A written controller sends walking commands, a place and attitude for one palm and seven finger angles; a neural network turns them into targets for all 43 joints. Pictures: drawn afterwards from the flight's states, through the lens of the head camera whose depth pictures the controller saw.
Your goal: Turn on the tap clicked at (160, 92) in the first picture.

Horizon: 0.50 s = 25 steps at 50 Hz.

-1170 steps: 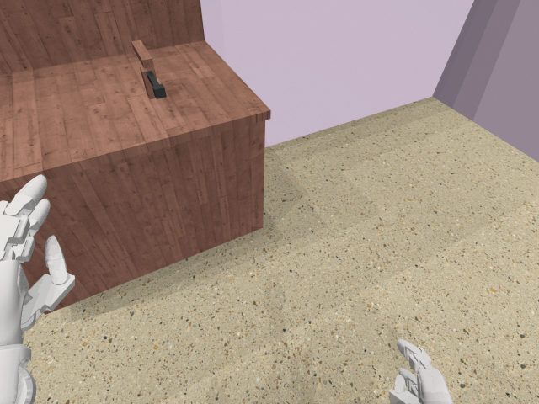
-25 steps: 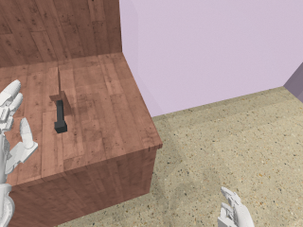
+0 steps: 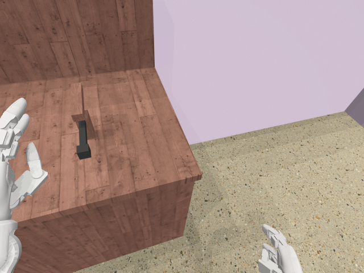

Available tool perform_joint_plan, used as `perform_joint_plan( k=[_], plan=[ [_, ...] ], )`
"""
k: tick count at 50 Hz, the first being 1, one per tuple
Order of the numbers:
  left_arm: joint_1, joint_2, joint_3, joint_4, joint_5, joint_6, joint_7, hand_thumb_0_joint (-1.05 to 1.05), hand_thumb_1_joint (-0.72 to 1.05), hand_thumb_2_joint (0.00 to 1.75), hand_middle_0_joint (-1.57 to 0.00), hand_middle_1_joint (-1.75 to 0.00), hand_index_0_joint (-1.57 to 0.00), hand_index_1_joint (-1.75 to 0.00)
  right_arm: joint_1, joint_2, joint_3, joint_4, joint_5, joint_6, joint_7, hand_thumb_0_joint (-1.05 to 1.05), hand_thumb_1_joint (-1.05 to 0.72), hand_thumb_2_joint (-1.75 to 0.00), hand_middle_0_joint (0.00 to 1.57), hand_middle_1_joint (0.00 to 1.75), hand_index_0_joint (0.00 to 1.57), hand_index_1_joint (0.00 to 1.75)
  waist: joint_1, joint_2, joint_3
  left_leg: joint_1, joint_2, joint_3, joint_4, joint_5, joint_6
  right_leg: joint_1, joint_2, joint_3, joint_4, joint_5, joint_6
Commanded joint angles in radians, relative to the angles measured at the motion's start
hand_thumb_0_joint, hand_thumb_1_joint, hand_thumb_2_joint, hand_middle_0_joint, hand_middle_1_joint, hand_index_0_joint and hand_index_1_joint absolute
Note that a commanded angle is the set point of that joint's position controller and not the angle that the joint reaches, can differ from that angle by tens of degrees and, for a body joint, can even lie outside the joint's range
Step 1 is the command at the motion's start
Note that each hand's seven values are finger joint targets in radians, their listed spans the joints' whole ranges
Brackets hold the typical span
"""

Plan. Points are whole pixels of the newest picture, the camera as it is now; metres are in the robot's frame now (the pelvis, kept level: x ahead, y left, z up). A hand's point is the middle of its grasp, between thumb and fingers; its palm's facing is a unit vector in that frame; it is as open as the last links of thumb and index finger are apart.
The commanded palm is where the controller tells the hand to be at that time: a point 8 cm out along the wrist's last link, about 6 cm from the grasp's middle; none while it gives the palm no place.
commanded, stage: look again from close up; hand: left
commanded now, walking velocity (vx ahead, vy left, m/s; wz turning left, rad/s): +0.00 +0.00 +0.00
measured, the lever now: (83, 151) +0.37 +0.29 +0.01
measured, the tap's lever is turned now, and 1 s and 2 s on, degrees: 0 0 0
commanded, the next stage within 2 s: turn the palm inward beside the body in 0.10 s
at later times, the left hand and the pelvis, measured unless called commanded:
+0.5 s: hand (62, 184) +0.22 +0.24 +0.13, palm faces +0.40 -0.85 -0.34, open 7.4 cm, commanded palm +0.15 +0.27 +0.17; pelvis +0.00 -0.04 -0.01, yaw +3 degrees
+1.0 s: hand (60, 193) +0.20 +0.23 +0.13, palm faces +0.54 -0.81 -0.24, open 7.4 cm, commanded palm +0.14 +0.26 +0.15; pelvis +0.02 -0.05 -0.02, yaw +6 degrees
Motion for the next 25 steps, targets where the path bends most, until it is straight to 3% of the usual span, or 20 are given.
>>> perform_joint_plan(
  k=[1, 9, 10, 11, 12, 13, 14, 15, 16, 18, 19, 20, 21, 23, 24, 25],
  plan=[
    [-0.095, 0.139, 0.077, -0.173, -0.003, -0.052, 0.012, 0.0, 0.9, 0.9, -0.2, -0.3, -0.2, -0.3, -0.08, -0.141, -0.055, -0.151, 0.001, -0.054, -0.016, 0.0, -0.9, -0.9, 0.2, 0.3, 0.2, 0.3, -0.019, 0.065, -0.101, -0.18, 0.124, -0.086, -0.162, 0.094, -0.063, 0.178, -0.033, 0.035, -0.003, 0.111, -0.037],
    [-0.079, 0.163, 0.098, -0.227, -0.001, -0.065, 0.019, 0.0, 0.9, 0.9, -0.2, -0.3, -0.2, -0.3, -0.085, -0.14, -0.06, -0.154, 0.0, -0.063, -0.016, 0.0, -0.9, -0.9, 0.2, 0.3, 0.2, 0.3, -0.014, 0.09, -0.138, -0.161, 0.119, -0.085, -0.144, 0.108, -0.051, 0.206, -0.044, 0.046, -0.002, 0.141, -0.04],
    [-1.004, 0.932, 0.326, -0.516, 0.026, -0.198, 0.025, 0.0, 0.9, 0.9, -0.2, -0.3, -0.2, -0.3, 0.067, -0.203, 0.162, -0.281, 0.055, -0.046, -0.084, 0.0, -0.9, -0.9, 0.2, 0.3, 0.2, 0.3, -0.092, 0.433, -0.084, -0.402, 0.174, -0.214, -0.146, 0.017, -0.022, 0.209, 0.05, -0.012, 0.253, -0.138, 0.038],
    [-0.582, 0.386, 0.298, 0.024, 0.107, -0.017, -0.024, 0.0, 0.9, 0.9, -0.2, -0.3, -0.2, -0.3, -0.069, -0.134, -0.037, -0.063, -0.06, -0.078, -0.07, 0.0, -0.9, -0.9, 0.2, 0.3, 0.2, 0.3, 0.056, 0.319, -0.287, -0.061, 0.125, -0.163, -0.13, 0.303, -0.14, 0.066, 0.037, -0.023, 0.164, -0.101, -0.056],
    [-0.405, 0.261, 0.128, 0.106, 0.019, 0.028, -0.03, 0.0, 0.9, 0.9, -0.2, -0.3, -0.2, -0.3, -0.059, -0.172, -0.035, -0.056, -0.065, -0.096, -0.009, 0.0, -0.9, -0.9, 0.2, 0.3, 0.2, 0.3, -0.016, 0.195, -0.147, -0.105, 0.078, -0.156, -0.127, 0.474, -0.194, -0.039, 0.053, -0.097, 0.11, -0.078, -0.065],
    [-0.385, 0.217, 0.166, 0.004, -0.028, 0.053, -0.039, 0.0, 0.9, 0.9, -0.2, -0.3, -0.2, -0.3, -0.046, -0.202, -0.071, -0.052, -0.038, -0.076, 0.005, 0.0, -0.9, -0.9, 0.2, 0.3, 0.2, 0.3, 0.001, 0.218, -0.333, 0.04, 0.081, -0.116, -0.046, 0.587, -0.19, -0.038, 0.063, -0.086, 0.131, 0.032, -0.061],
    [-0.354, 0.155, 0.132, 0.057, -0.105, 0.105, -0.075, 0.0, 0.9, 0.9, -0.2, -0.3, -0.2, -0.3, -0.067, -0.205, -0.07, -0.048, -0.029, -0.078, -0.005, 0.0, -0.9, -0.9, 0.2, 0.3, 0.2, 0.3, 0.02, 0.214, -0.321, 0.053, 0.071, -0.106, -0.031, 0.62, -0.183, -0.038, 0.04, -0.073, 0.11, 0.051, -0.056],
    [-0.263, 0.157, 0.178, 0.149, -0.168, 0.167, -0.111, 0.0, 0.9, 0.9, -0.2, -0.3, -0.2, -0.3, -0.074, -0.217, -0.064, -0.031, -0.023, -0.076, -0.006, 0.0, -0.9, -0.9, 0.2, 0.3, 0.2, 0.3, 0.04, 0.283, -0.291, 0.057, 0.066, -0.08, -0.035, 0.622, -0.188, -0.016, 0.029, -0.065, 0.071, 0.074, -0.067],
    [-0.211, 0.138, 0.138, 0.109, -0.192, 0.202, -0.14, 0.0, 0.9, 0.9, -0.2, -0.3, -0.2, -0.3, -0.09, -0.228, -0.065, -0.04, -0.01, -0.077, 0.0, 0.0, -0.9, -0.9, 0.2, 0.3, 0.2, 0.3, 0.05, 0.145, -0.285, 0.001, 0.06, -0.077, -0.03, 0.553, -0.167, 0.025, 0.019, -0.092, 0.07, 0.127, -0.063],
    [-0.174, 0.121, 0.061, 0.106, -0.151, 0.262, -0.155, 0.0, 0.9, 0.9, -0.2, -0.3, -0.2, -0.3, -0.138, -0.233, -0.052, -0.066, 0.013, -0.064, 0.006, 0.0, -0.9, -0.9, 0.2, 0.3, 0.2, 0.3, 0.028, -0.025, -0.193, -0.109, 0.048, -0.063, -0.038, 0.356, -0.096, 0.02, 0.022, -0.108, 0.063, 0.11, -0.052],
    [-0.143, 0.127, 0.054, 0.107, -0.121, 0.266, -0.147, 0.0, 0.9, 0.9, -0.2, -0.3, -0.2, -0.3, -0.153, -0.23, -0.051, -0.077, 0.014, -0.059, 0.006, 0.0, -0.9, -0.9, 0.2, 0.3, 0.2, 0.3, 0.018, -0.077, -0.149, -0.147, 0.046, -0.063, -0.046, 0.278, -0.073, 0.007, 0.021, -0.11, 0.06, 0.074, -0.047],
    [-0.122, 0.162, 0.082, 0.087, -0.1, 0.253, -0.128, 0.0, 0.9, 0.9, -0.2, -0.3, -0.2, -0.3, -0.171, -0.227, -0.045, -0.088, 0.02, -0.054, 0.009, 0.0, -0.9, -0.9, 0.2, 0.3, 0.2, 0.3, 0.019, -0.077, -0.121, -0.163, 0.045, -0.059, -0.055, 0.209, -0.063, -0.003, 0.028, -0.101, 0.053, 0.023, -0.047],
    [-0.149, 0.145, 0.062, 0.033, -0.09, 0.215, -0.11, 0.0, 0.9, 0.9, -0.2, -0.3, -0.2, -0.3, -0.176, -0.216, -0.049, -0.101, 0.01, -0.054, 0.009, 0.0, -0.9, -0.9, 0.2, 0.3, 0.2, 0.3, 0.008, -0.097, -0.146, -0.169, 0.042, -0.065, -0.044, 0.184, -0.052, -0.004, 0.021, -0.096, 0.065, -0.001, -0.044],
    [-0.212, 0.22, 0.144, -0.047, -0.1, 0.122, -0.057, 0.0, 0.9, 0.9, -0.2, -0.3, -0.2, -0.3, -0.185, -0.207, -0.058, -0.101, -0.011, -0.057, 0.0, 0.0, -0.9, -0.9, 0.2, 0.3, 0.2, 0.3, 0.005, -0.11, -0.206, -0.193, 0.036, -0.066, -0.008, 0.095, -0.034, -0.021, 0.016, -0.063, 0.074, -0.097, -0.03],
    [-0.264, 0.253, 0.181, -0.098, -0.106, 0.062, -0.031, 0.0, 0.9, 0.9, -0.2, -0.3, -0.2, -0.3, -0.189, -0.195, -0.063, -0.099, -0.02, -0.062, -0.004, 0.0, -0.9, -0.9, 0.2, 0.3, 0.2, 0.3, 0.01, -0.097, -0.245, -0.201, 0.033, -0.063, 0.01, 0.075, -0.032, -0.011, 0.009, -0.042, 0.076, -0.134, -0.025],
    [-0.323, 0.341, 0.249, -0.181, -0.111, 0.002, -0.001, 0.0, 0.9, 0.9, -0.2, -0.3, -0.2, -0.3, -0.187, -0.187, -0.061, -0.087, -0.022, -0.067, -0.006, 0.0, -0.9, -0.9, 0.2, 0.3, 0.2, 0.3, 0.021, -0.024, -0.265, -0.191, 0.032, -0.057, 0.014, 0.043, -0.037, -0.009, 0.011, -0.019, 0.07, -0.175, -0.026]
  ],
)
